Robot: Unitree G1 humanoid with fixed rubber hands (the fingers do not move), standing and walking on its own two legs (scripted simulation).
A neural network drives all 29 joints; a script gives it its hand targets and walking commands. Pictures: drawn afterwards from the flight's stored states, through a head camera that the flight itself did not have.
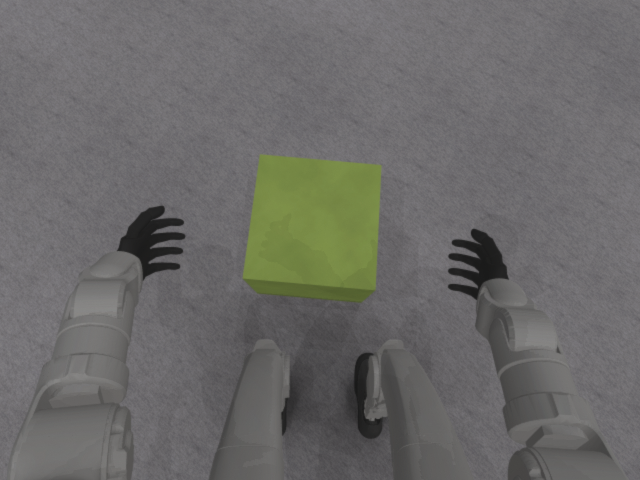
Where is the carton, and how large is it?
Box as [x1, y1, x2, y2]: [242, 154, 381, 302]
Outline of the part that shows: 260,154 242,278 258,293 358,302 362,301 375,289 381,165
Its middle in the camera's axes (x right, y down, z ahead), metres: -0.01 -0.02 +0.99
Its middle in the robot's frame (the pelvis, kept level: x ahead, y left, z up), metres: +0.53 +0.03 -0.55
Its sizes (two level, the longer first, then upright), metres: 0.297 0.288 0.247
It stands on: the floor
